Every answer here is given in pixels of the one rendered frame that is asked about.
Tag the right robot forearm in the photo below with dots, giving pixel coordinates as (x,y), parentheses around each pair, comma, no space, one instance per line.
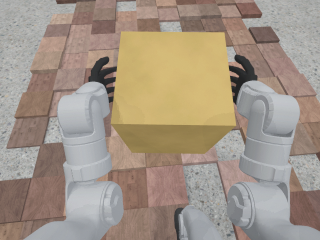
(272,120)

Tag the left robot forearm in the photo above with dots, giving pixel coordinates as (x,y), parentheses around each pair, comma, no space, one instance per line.
(81,124)

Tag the left robot upper arm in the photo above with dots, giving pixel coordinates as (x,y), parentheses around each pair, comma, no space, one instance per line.
(90,211)

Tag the right robot shin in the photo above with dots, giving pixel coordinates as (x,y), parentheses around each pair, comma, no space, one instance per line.
(186,208)

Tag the right robot hand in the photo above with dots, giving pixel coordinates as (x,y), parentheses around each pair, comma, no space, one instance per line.
(244,76)

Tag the right robot foot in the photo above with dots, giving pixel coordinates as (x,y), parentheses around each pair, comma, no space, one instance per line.
(176,221)

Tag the left robot hand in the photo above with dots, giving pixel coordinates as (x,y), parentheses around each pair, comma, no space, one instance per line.
(97,75)

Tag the right robot upper arm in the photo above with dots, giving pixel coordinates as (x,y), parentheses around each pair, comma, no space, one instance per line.
(262,212)

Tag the carton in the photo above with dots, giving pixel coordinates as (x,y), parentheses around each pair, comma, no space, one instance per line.
(173,92)

